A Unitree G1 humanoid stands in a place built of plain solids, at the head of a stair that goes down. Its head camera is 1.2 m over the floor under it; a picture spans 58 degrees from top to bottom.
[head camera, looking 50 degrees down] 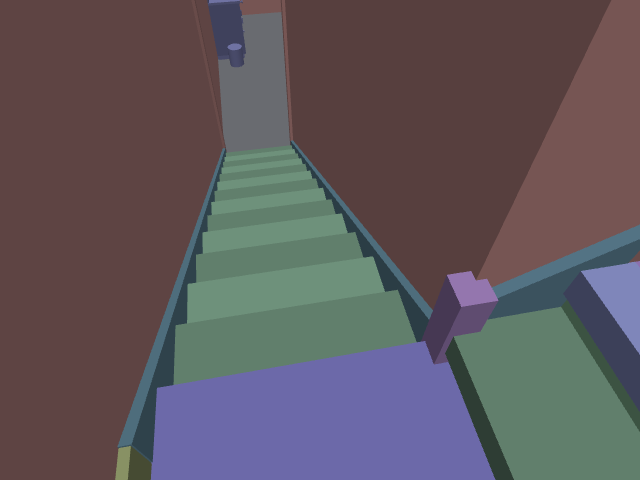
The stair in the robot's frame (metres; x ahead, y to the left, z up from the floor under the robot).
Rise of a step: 0.17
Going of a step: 0.30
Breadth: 0.82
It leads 10 degrees to the left of straight ahead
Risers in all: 14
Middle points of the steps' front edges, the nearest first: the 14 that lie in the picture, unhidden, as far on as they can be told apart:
0.54 0.07 0.00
0.83 0.11 -0.17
1.12 0.16 -0.34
1.41 0.22 -0.51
1.71 0.27 -0.68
2.00 0.33 -0.85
2.29 0.38 -1.02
2.58 0.44 -1.18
2.88 0.49 -1.35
3.17 0.54 -1.52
3.46 0.60 -1.69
3.75 0.65 -1.86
4.04 0.71 -2.03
4.34 0.76 -2.20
